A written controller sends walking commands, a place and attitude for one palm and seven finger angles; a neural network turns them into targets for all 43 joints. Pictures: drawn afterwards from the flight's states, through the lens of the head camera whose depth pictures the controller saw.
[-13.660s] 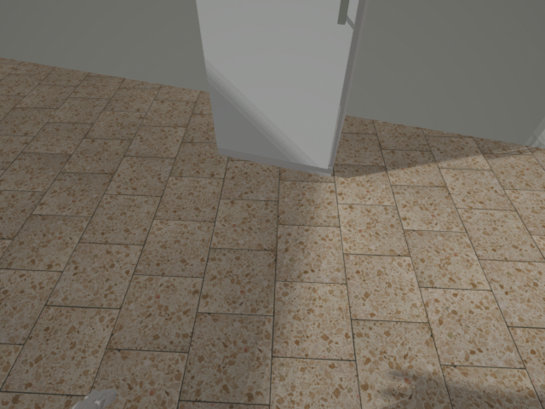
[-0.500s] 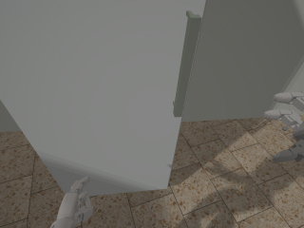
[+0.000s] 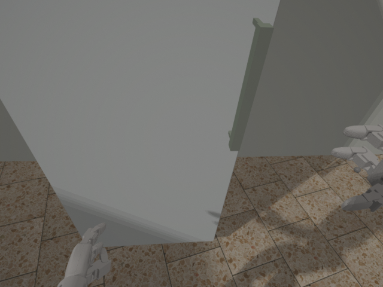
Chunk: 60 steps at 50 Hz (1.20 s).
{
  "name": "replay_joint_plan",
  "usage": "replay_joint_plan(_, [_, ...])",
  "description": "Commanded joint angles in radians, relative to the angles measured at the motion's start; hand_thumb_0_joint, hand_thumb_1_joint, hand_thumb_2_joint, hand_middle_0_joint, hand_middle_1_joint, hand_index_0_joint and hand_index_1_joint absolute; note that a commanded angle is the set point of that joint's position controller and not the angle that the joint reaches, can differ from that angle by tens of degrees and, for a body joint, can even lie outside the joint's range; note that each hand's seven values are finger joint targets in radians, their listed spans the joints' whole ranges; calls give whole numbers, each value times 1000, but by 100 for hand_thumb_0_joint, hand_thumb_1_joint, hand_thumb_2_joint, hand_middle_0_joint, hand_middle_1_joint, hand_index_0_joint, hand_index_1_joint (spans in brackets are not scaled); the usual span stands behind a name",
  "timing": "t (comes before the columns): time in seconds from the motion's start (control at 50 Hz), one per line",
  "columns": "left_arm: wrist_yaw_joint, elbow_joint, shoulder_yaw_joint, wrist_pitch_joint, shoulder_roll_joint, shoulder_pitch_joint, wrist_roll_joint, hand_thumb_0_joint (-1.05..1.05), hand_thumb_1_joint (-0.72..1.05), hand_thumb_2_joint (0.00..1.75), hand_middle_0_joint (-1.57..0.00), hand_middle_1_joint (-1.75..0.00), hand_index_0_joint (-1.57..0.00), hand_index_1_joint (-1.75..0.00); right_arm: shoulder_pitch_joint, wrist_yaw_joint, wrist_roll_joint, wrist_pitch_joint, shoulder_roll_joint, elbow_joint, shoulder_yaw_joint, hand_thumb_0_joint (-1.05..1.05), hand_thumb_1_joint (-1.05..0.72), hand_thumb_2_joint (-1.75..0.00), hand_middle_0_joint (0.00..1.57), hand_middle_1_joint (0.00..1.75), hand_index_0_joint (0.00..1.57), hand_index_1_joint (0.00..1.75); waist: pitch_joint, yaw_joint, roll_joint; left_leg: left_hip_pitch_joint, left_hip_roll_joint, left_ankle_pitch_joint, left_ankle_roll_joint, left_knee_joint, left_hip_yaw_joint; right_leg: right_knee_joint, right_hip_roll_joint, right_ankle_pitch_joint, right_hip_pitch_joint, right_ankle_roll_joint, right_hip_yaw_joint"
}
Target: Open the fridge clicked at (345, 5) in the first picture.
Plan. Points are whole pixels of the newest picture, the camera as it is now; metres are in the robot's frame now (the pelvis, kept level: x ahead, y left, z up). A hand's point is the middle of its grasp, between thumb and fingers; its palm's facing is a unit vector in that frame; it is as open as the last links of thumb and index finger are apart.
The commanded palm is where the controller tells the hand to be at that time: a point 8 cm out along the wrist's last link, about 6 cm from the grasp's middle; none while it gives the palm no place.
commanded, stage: move the hooked fingers beside the handle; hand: right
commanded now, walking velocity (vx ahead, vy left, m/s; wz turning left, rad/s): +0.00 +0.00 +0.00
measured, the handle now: (243, 93) +0.49 -0.11 +0.20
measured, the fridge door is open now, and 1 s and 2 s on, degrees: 0 0 0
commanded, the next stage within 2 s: none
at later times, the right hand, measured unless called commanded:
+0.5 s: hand (325, 149) +0.33 -0.24 +0.18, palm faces +0.00 +1.00 -0.05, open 14.0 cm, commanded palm +0.30 -0.29 +0.19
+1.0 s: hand (303, 135) +0.37 -0.21 +0.18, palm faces +0.00 +1.00 -0.03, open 14.0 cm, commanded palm +0.35 -0.27 +0.19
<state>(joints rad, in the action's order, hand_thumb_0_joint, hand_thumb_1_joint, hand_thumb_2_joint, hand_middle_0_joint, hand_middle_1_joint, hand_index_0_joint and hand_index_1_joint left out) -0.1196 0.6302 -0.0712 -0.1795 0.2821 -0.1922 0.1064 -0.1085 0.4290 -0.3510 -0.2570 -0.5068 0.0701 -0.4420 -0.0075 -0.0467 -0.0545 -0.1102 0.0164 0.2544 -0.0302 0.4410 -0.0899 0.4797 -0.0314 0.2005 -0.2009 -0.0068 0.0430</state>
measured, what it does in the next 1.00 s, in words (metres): stands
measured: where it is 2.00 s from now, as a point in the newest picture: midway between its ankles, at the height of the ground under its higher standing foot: outside the picture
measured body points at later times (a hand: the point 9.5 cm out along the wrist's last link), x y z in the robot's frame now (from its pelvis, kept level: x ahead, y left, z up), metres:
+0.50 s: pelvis +0.01 -0.01 +0.00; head -0.01 +0.01 +0.45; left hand +0.20 +0.23 -0.07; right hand +0.32 -0.30 +0.19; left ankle +0.00 +0.10 -0.74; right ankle +0.04 -0.11 -0.74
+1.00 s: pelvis +0.01 +0.00 +0.00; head -0.01 +0.01 +0.45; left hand +0.18 +0.25 -0.07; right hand +0.36 -0.27 +0.19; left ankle +0.00 +0.10 -0.74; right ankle +0.04 -0.11 -0.74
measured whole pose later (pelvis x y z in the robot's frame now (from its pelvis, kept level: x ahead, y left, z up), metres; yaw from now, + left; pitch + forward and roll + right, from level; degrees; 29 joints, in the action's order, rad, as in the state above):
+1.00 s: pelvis +0.01 +0.00 +0.00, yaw +1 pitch -3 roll +0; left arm -0.12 0.66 -0.06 -0.11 0.27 -0.19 0.10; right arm -0.38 0.26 -0.25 -0.28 -0.41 0.27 -0.29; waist -0.02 -0.01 -0.03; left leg -0.13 0.01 0.27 -0.03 0.44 -0.07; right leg 0.47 -0.03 0.21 -0.21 -0.01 0.06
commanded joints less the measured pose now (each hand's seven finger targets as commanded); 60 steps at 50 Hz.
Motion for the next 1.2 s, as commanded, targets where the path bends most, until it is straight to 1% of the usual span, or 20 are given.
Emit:
replay_joint_plan(0.0, [-9,-176,52,-58,123,162,-4,0,90,90,-20,-30,-20,-30,-299,4,-29,71,-276,-197,-109,0,50,-30,30,120,30,120,-145,8,14,-82,-21,-105,36,-92,89,-48,23,-79,105,-16,-58])
replay_joint_plan(0.04, [-9,-170,52,-57,123,166,-4,0,90,90,-20,-30,-20,-30,-334,0,-23,70,-274,-188,-97,0,50,-30,30,120,30,120,-144,13,15,-85,-34,-106,38,-93,112,-34,20,-79,94,-15,-56])
replay_joint_plan(0.2, [-18,-169,52,-56,119,158,-4,0,90,90,-20,-30,-20,-30,-440,-29,-1,81,-229,-195,-33,0,50,-30,30,120,30,120,-177,22,-40,-94,-13,-133,21,-72,66,-52,25,-97,145,-16,-63])
replay_joint_plan(0.22, [-17,-164,55,-55,126,156,-7,0,90,90,-20,-30,-20,-30,-424,-37,4,82,-254,-193,-52,0,50,-30,30,120,30,120,-188,16,-21,-76,-17,-147,18,-70,73,-44,20,-111,141,-16,-60])
replay_joint_plan(0.26, [-16,-169,48,-52,114,157,-5,0,90,90,-20,-30,-20,-30,-430,-44,11,74,-201,-178,-8,0,50,-30,30,120,30,120,-174,21,-10,-91,-9,-138,18,-67,53,-59,23,-105,141,-17,-63])
replay_joint_plan(0.32, [-15,-158,55,-45,126,151,-9,0,90,90,-20,-30,-20,-30,-439,-65,20,60,-237,-142,-40,0,50,-30,30,120,30,120,-171,13,-1,-83,-15,-138,15,-72,64,-55,21,-104,129,-17,-59])
replay_joint_plan(0.36, [-13,-165,50,-39,117,153,-9,0,90,90,-20,-30,-20,-30,-440,-72,27,48,-208,-133,-24,0,50,-30,30,120,30,120,-188,13,13,-72,-11,-168,15,-61,48,-62,22,-130,133,-18,-57])
replay_joint_plan(0.46, [-9,-174,53,-35,112,155,-10,0,90,90,-20,-30,-20,-30,-477,-94,34,49,-171,-184,6,0,50,-30,30,120,30,120,-228,14,-14,-63,-7,-205,12,-52,43,-62,20,-169,165,-16,-58])
replay_joint_plan(0.52, [-9,-162,58,-25,123,146,-13,0,90,90,-20,-30,-20,-30,-458,-106,40,42,-202,-151,-19,0,50,-30,30,120,30,120,-218,11,16,-59,-8,-221,12,-54,49,-54,17,-177,153,-19,-48])
replay_joint_plan(0.56, [-11,-160,54,-20,112,147,-10,0,90,90,-20,-30,-20,-30,-514,-111,48,36,-142,-145,38,0,50,-30,30,120,30,120,-208,29,8,-76,-7,-204,15,-55,43,-62,18,-163,156,-16,-50])
replay_joint_plan(0.62, [-11,-153,59,-15,120,146,-12,0,90,90,-20,-30,-20,-30,-533,-124,52,35,-159,-145,31,0,50,-30,30,120,30,120,-210,28,16,-76,-8,-212,12,-59,51,-54,16,-168,161,-19,-47])
replay_joint_plan(0.7, [-11,-162,57,-10,107,148,-11,0,90,90,-20,-30,-20,-30,-568,-139,60,41,-101,-182,83,0,50,-30,30,120,30,120,-229,32,-27,-79,-3,-209,10,-54,41,-64,17,-183,188,-14,-54])
replay_joint_plan(0.82, [-15,-127,64,11,124,132,-16,0,90,90,-20,-30,-20,-30,-588,-164,77,19,-161,-57,37,0,50,-30,30,120,30,120,-200,38,58,-84,-11,-202,18,-69,57,-56,17,-150,144,-22,-35])
replay_joint_plan(0.86, [-16,-130,61,12,114,132,-14,0,90,90,-20,-30,-20,-30,-649,-166,80,25,-114,-40,85,0,50,-30,30,120,30,120,-194,49,40,-99,-11,-178,18,-72,55,-61,18,-133,146,-21,-38])
replay_joint_plan(0.92, [-15,-124,66,13,121,127,-16,0,90,90,-20,-30,-20,-30,-680,-170,81,49,-153,-34,61,0,50,-30,30,120,30,120,-227,47,19,-81,-14,-205,14,-72,69,-49,18,-152,158,-23,-34])
replay_joint_plan(1.02, [-15,-113,71,17,125,100,-14,0,90,90,-20,-30,-20,-30,-719,-161,83,72,-148,43,79,0,50,-30,30,120,30,120,-237,58,34,-79,-13,-216,16,-67,65,-48,17,-152,147,-22,-32])
replay_joint_plan(1.04, [-15,-117,70,14,119,105,-13,0,90,90,-20,-30,-20,-30,-753,-160,84,76,-127,37,103,0,50,-30,30,120,30,120,-237,62,8,-87,-16,-214,17,-69,69,-51,19,-149,149,-23,-32])
replay_joint_plan(1.08, [-15,-111,73,15,122,94,-13,0,90,90,-20,-30,-20,-30,-754,-161,83,76,-122,74,104,0,50,-30,30,120,30,120,-226,65,24,-96,-14,-208,18,-72,68,-50,19,-140,144,-23,-33])
replay_joint_plan(1.12, [-15,-101,77,19,133,81,-13,0,90,90,-20,-30,-20,-30,-745,-167,84,75,-162,126,71,0,50,-30,30,120,30,120,-220,61,62,-93,-16,-191,21,-74,74,-47,18,-122,119,-24,-29])
replay_joint_plan(1.18, [-16,-95,78,17,126,71,-12,0,90,90,-20,-30,-20,-30,-861,-177,95,95,-128,128,119,0,50,-30,30,120,30,120,-224,82,33,-116,-13,-167,18,-79,70,-52,17,-112,132,-24,-35])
